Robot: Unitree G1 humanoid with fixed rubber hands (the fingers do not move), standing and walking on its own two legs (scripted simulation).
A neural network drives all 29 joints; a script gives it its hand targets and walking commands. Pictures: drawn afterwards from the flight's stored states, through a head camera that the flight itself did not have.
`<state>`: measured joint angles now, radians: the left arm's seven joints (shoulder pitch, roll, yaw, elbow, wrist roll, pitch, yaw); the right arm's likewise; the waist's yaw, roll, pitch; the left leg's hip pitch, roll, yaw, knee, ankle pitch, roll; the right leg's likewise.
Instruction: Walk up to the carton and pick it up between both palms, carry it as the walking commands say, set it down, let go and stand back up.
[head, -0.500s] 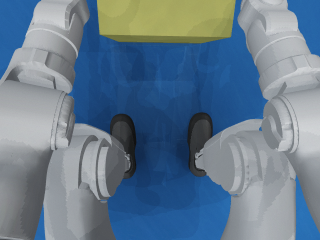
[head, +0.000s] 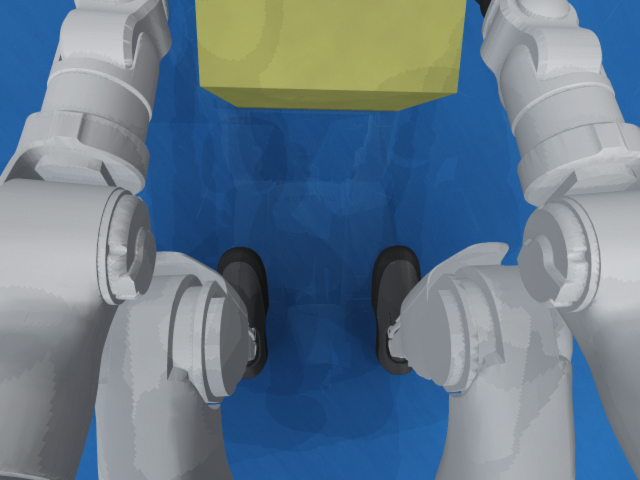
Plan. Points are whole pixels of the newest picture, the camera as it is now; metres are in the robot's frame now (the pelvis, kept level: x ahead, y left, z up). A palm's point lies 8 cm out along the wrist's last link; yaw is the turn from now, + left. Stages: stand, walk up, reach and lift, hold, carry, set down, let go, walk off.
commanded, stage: reach and lift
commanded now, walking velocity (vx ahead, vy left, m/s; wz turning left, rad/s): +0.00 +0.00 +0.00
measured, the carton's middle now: out of the picture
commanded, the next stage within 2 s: none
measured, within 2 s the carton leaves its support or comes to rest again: leaves its support in 0.10 s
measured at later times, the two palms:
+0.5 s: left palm out of the picture +0.56 +0.17 -0.11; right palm out of the picture +0.54 -0.14 -0.10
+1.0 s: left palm out of the picture +0.55 +0.16 -0.05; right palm out of the picture +0.54 -0.14 -0.04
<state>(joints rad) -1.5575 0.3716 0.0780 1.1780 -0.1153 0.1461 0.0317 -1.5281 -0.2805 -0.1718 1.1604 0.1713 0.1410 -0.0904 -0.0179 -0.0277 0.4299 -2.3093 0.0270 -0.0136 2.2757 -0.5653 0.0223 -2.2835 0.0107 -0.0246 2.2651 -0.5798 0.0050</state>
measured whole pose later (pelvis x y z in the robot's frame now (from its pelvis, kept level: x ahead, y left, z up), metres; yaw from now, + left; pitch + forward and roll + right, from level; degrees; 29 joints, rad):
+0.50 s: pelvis +0.00 -0.01 +0.02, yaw +2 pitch +38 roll -2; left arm -1.47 0.31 0.18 1.05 0.00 0.25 0.08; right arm -1.36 -0.14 -0.37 0.90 0.02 0.23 -0.14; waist -0.04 -0.01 0.25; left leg -2.31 -0.02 -0.03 2.17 -0.53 -0.01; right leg -2.27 0.03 -0.01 2.18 -0.57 0.02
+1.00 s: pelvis +0.01 +0.00 +0.06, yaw +2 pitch +45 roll -3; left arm -1.31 0.19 0.27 0.84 0.11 0.32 0.10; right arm -1.20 -0.04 -0.47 0.66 -0.08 0.30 -0.13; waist -0.04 -0.01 0.05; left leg -2.29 -0.03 -0.04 2.04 -0.53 -0.01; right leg -2.25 0.04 0.00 2.04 -0.58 0.04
